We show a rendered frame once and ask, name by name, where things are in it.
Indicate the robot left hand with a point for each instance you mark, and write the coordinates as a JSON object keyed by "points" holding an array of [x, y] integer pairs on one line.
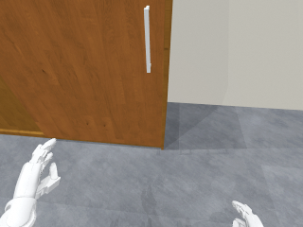
{"points": [[30, 176]]}

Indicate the handle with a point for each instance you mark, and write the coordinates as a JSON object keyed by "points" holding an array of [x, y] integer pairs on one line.
{"points": [[147, 38]]}

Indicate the wardrobe door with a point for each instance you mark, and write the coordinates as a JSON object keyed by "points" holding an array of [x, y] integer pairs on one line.
{"points": [[79, 67], [13, 115]]}

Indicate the left robot forearm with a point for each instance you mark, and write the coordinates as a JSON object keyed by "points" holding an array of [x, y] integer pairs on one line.
{"points": [[20, 212]]}

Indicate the robot right hand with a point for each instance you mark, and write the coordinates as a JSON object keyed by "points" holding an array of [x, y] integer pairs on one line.
{"points": [[250, 219]]}

